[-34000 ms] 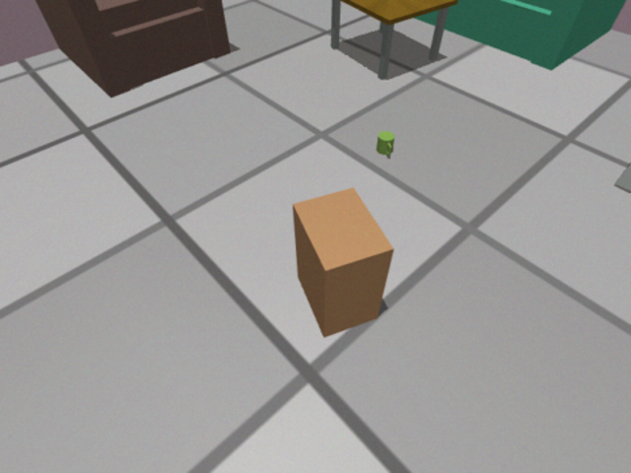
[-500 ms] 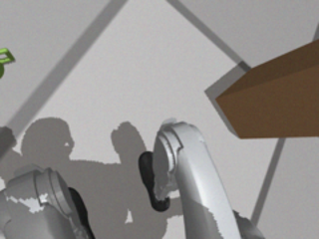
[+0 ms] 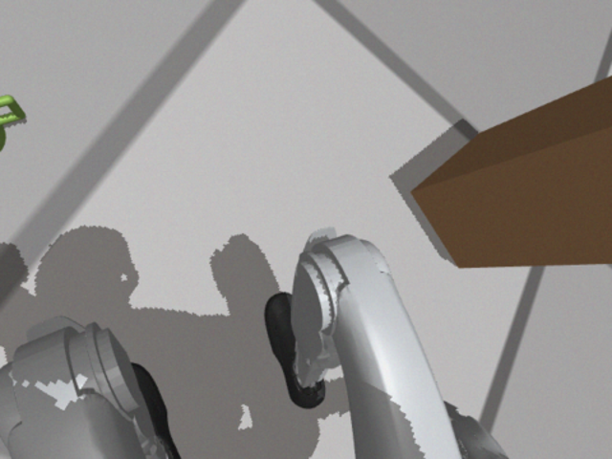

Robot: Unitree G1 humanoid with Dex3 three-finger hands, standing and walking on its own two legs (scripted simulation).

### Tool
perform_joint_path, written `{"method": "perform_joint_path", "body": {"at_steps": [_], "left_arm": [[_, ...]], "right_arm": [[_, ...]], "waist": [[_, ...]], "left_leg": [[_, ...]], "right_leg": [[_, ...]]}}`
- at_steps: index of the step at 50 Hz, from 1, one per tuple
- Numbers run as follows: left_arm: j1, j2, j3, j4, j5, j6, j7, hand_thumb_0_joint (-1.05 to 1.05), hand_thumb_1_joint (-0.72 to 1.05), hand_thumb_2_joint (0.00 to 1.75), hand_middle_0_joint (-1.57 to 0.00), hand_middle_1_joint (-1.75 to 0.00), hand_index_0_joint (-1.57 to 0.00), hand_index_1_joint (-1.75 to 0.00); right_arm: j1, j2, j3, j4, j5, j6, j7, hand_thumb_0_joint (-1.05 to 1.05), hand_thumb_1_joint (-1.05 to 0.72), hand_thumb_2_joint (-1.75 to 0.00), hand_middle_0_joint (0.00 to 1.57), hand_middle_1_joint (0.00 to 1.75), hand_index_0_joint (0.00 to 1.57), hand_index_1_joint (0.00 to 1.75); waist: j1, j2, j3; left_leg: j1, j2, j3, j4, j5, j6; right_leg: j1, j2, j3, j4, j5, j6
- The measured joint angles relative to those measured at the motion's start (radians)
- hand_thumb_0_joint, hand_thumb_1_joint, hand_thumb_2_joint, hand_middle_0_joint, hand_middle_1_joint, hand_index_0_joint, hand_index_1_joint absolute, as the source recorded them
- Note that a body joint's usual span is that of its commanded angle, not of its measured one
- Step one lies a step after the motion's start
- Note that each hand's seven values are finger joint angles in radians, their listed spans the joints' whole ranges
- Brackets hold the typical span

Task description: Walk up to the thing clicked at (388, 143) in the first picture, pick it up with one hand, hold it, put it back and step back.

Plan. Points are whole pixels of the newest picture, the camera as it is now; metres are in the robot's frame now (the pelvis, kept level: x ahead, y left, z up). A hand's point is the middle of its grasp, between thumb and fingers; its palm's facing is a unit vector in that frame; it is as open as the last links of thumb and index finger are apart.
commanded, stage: rise first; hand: left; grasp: from above
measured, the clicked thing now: out of the picture +0.58 +0.28 -0.28
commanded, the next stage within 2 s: approach in 0.20 s
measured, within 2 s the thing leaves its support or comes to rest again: neither
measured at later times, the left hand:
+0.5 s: hand out of the picture +0.54 +0.31 -0.16, palm faces -0.45 -0.07 -0.89, open 14.1 cm
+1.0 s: hand out of the picture +0.54 +0.31 -0.16, palm faces -0.50 -0.09 -0.86, open 13.8 cm
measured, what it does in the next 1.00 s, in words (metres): stands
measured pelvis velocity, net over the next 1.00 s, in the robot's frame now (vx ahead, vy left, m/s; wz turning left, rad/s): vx -0.01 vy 0.00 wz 0.00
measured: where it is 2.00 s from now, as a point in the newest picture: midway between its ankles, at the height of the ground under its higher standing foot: (232, 406)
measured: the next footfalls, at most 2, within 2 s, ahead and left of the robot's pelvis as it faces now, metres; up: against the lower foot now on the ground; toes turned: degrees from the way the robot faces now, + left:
none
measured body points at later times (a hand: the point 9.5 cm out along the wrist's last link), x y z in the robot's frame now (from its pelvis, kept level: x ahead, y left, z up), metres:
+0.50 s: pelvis +0.00 +0.00 +0.00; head +0.27 +0.09 +0.34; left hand +0.56 +0.31 -0.11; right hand +0.02 -0.27 -0.07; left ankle +0.07 +0.12 -0.29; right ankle +0.12 -0.13 -0.29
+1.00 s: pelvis -0.01 +0.00 +0.00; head +0.28 +0.07 +0.34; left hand +0.57 +0.31 -0.11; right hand +0.00 -0.27 -0.07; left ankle +0.07 +0.12 -0.29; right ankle +0.12 -0.13 -0.29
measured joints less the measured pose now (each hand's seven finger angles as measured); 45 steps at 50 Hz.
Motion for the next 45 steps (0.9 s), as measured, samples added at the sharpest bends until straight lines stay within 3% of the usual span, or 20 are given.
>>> {"method": "perform_joint_path", "body": {"at_steps": [18,23,29,36,41,45], "left_arm": [[-0.003,-0.001,-0.006,-0.007,0.004,-0.014,-0.002,0.00,-0.55,1.02,-0.09,-1.00,-0.08,-1.01],[-0.032,-0.005,-0.035,0.017,-0.001,-0.013,0.001,0.00,-0.54,1.02,-0.09,-1.03,-0.08,-1.03],[-0.092,-0.021,-0.066,0.041,0.009,-0.004,0.028,0.00,-0.53,1.01,-0.09,-1.05,-0.09,-1.06],[-0.143,-0.017,-0.056,0.079,0.023,0.063,0.049,0.01,-0.53,1.00,-0.09,-1.06,-0.09,-1.06],[-0.118,-0.004,-0.030,0.065,0.011,0.102,0.007,0.01,-0.52,0.99,-0.09,-1.06,-0.09,-1.06],[-0.080,0.010,-0.023,0.040,-0.025,0.103,-0.041,0.01,-0.51,0.98,-0.10,-1.05,-0.10,-1.05]], "right_arm": [[0.010,-0.008,-0.001,-0.004,-0.003,0.001,-0.003,0.00,-0.90,-0.90,0.20,0.30,0.21,0.30],[0.007,-0.005,0.004,0.008,-0.007,-0.005,-0.005,0.00,-0.90,-0.90,0.20,0.30,0.21,0.30],[0.005,0.005,0.012,0.022,-0.012,-0.010,-0.010,0.00,-0.90,-0.90,0.20,0.30,0.21,0.30],[0.013,0.012,0.028,0.005,-0.002,0.003,-0.015,0.00,-0.91,-0.90,0.20,0.30,0.21,0.30],[0.023,0.001,0.045,-0.020,0.012,0.026,-0.024,0.00,-0.90,-0.90,0.20,0.30,0.21,0.30],[0.023,-0.012,0.054,-0.034,0.016,0.040,-0.032,0.00,-0.90,-0.90,0.20,0.30,0.21,0.30]], "waist": [[0.001,-0.005,0.005],[-0.005,-0.010,0.002],[-0.026,-0.016,-0.005],[-0.068,-0.002,-0.016],[-0.072,0.018,-0.001],[-0.058,0.022,0.026]], "left_leg": [[-0.005,-0.004,0.002,-0.001,0.015,0.001],[-0.008,-0.002,0.003,0.000,0.015,0.000],[-0.013,0.000,0.004,0.003,0.008,-0.001],[-0.012,0.007,0.009,-0.003,-0.001,-0.002],[-0.002,0.012,0.006,-0.009,-0.002,-0.001],[0.009,0.011,0.005,-0.013,0.006,-0.001]], "right_leg": [[-0.003,-0.002,0.002,0.000,0.011,-0.002],[-0.009,0.000,0.004,0.003,0.013,0.000],[-0.018,0.003,0.006,0.006,0.010,0.001],[-0.026,0.009,0.010,0.002,0.006,0.002],[-0.018,0.013,0.007,-0.006,0.010,0.000],[-0.005,0.013,0.006,-0.011,0.017,0.000]]}}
